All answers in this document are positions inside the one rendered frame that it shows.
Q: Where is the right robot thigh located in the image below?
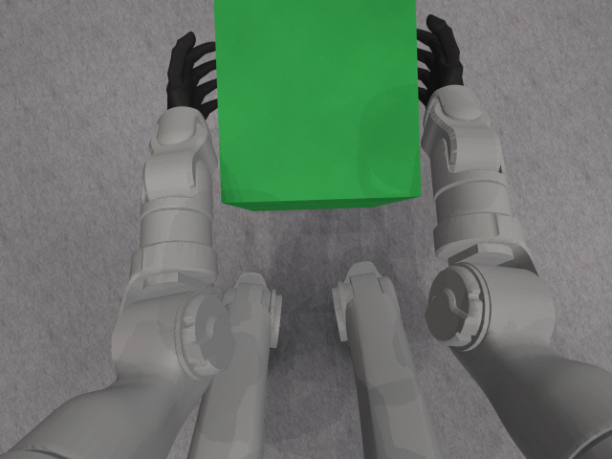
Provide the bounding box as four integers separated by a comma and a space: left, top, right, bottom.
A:
332, 273, 445, 459

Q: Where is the robot right forearm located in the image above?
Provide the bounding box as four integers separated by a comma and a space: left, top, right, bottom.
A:
421, 85, 556, 327

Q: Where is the carton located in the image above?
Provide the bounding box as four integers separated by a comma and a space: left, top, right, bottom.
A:
214, 0, 421, 211

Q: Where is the left robot hand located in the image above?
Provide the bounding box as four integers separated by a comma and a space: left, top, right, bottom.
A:
166, 32, 218, 120

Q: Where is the robot right upper arm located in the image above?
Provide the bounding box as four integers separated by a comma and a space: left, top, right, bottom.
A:
425, 262, 612, 459

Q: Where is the robot left upper arm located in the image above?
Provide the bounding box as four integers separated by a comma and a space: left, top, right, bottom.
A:
0, 290, 236, 459

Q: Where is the robot left forearm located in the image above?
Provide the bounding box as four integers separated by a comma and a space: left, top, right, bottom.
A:
111, 106, 218, 366

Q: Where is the robot right shin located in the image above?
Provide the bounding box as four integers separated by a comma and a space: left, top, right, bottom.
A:
342, 262, 401, 314

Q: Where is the right robot hand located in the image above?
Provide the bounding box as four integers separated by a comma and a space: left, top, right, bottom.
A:
417, 14, 464, 107

